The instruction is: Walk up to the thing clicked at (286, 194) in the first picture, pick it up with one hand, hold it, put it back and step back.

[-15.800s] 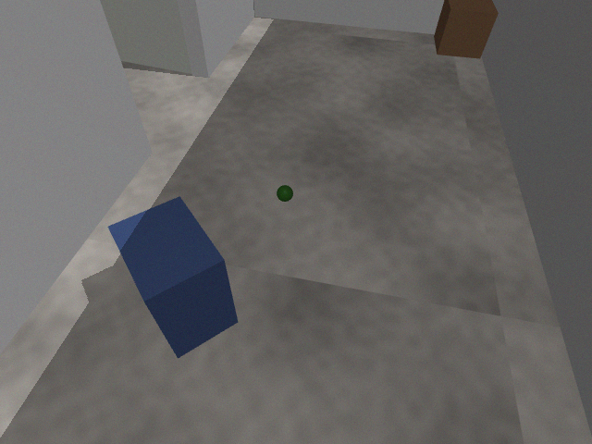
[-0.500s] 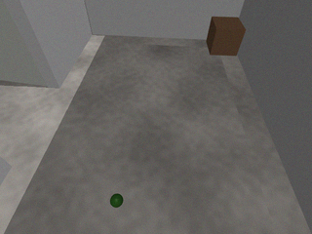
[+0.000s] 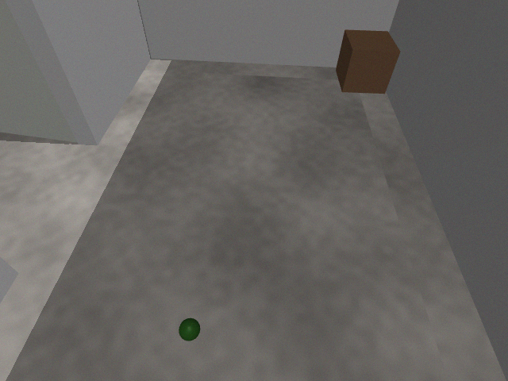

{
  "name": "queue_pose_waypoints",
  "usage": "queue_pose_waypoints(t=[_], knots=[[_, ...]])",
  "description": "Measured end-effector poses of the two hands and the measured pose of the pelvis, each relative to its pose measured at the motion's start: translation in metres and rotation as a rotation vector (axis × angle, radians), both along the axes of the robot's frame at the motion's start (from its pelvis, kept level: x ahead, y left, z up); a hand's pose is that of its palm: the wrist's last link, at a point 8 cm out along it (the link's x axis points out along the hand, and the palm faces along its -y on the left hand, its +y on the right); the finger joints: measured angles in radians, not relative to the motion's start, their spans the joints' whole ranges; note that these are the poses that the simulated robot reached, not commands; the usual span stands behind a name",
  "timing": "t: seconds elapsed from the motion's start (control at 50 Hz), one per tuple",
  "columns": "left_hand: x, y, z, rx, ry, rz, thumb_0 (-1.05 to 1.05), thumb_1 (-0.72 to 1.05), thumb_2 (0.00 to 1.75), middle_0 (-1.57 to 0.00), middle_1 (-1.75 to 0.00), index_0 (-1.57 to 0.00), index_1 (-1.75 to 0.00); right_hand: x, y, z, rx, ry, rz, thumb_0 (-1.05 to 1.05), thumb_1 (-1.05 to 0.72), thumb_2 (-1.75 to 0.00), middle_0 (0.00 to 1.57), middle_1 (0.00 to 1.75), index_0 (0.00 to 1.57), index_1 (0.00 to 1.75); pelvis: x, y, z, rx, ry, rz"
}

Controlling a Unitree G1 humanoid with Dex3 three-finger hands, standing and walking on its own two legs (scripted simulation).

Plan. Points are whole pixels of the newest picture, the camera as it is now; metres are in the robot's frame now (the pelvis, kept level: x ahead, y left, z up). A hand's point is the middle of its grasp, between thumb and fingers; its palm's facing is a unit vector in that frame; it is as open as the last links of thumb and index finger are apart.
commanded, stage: rise first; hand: left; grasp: from above
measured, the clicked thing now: (189, 329) +0.45 +0.23 -0.74
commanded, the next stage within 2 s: none
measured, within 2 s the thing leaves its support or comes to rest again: neither
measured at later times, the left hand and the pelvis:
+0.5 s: hand out of the picture +0.12 +0.26 -0.21, palm faces -0.08 -0.92 -0.39, open 13.2 cm; pelvis -0.02 +0.01 -0.06, yaw +1 degrees
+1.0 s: hand out of the picture +0.15 +0.28 -0.31, palm faces -0.34 -0.74 -0.58, open 14.0 cm; pelvis -0.04 +0.00 -0.16, yaw +2 degrees
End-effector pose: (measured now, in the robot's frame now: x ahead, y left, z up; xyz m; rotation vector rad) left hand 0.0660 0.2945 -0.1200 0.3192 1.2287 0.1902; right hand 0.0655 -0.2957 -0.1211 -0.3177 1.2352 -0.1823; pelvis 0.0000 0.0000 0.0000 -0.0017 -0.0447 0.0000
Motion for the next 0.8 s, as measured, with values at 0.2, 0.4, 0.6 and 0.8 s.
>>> queue_pose_waypoints(t=[0.2, 0.4, 0.6, 0.8], knots=[[0.067, -0.003, -0.014, -0.024, -0.155, -0.014, 0.0, 0.55, 0.92, -0.15, -0.65, -0.16, -0.65, 0.01, 0.029, -0.009, 0.043, -0.153, 0.003, 0.0, -0.9, -0.89, 0.2, 0.3, 0.2, 0.3, -0.019, -0.003, -0.02, -0.002, 0.142, 0.013], [0.059, 0.003, -0.027, 0.04, -0.064, -0.08, 0.0, -0.13, 0.96, -0.09, -0.99, -0.11, -0.98, 0.024, 0.046, -0.022, 0.078, -0.248, 0.003, 0.0, -0.89, -0.89, 0.2, 0.3, 0.21, 0.3, -0.017, 0.004, -0.039, -0.016, 0.21, 0.013], [0.047, 0.004, -0.059, 0.068, -0.105, -0.12, -0.01, -0.46, 0.97, -0.08, -1.09, -0.09, -1.09, 0.066, 0.051, -0.038, 0.038, -0.375, 0.081, 0.01, -0.88, -0.89, 0.2, 0.3, 0.21, 0.3, -0.018, 0.007, -0.075, -0.027, 0.293, 0.022], [0.045, 0.007, -0.07, 0.11, -0.077, -0.187, -0.01, -0.53, 0.98, -0.08, -1.09, -0.09, -1.09, 0.09, 0.063, -0.048, 0.046, -0.456, 0.127, 0.01, -0.89, -0.89, 0.2, 0.3, 0.21, 0.3, -0.018, 0.009, -0.094, -0.042, 0.345, 0.03]])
